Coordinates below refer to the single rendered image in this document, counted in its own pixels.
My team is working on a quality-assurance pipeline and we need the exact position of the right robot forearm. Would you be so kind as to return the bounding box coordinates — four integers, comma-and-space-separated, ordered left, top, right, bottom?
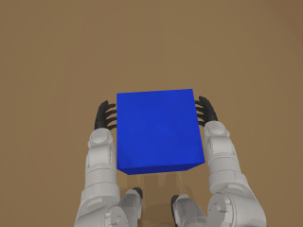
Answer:
204, 120, 267, 227

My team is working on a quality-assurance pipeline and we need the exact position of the carton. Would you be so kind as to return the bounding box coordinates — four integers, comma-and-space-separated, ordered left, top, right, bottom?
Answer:
116, 89, 205, 175

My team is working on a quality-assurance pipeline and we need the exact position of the left robot forearm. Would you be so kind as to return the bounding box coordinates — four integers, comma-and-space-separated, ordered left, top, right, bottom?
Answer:
74, 128, 120, 226

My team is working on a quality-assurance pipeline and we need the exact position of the left robot hand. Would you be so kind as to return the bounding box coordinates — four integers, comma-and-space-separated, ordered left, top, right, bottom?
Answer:
94, 100, 117, 131

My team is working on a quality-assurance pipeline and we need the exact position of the robot left thigh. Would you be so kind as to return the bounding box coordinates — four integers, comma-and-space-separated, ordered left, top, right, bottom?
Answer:
117, 193, 143, 227

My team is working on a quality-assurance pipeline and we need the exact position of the robot right upper arm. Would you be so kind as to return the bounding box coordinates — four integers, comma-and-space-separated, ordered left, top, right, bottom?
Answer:
206, 191, 267, 227

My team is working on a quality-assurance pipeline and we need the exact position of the robot left upper arm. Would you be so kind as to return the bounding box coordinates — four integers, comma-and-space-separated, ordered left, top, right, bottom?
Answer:
74, 204, 129, 227

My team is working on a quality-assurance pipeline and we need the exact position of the robot right shin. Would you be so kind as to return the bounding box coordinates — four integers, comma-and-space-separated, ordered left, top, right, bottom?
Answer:
176, 194, 188, 227

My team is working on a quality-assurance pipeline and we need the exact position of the right robot hand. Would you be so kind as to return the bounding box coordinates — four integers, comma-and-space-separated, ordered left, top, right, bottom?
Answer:
194, 96, 218, 127

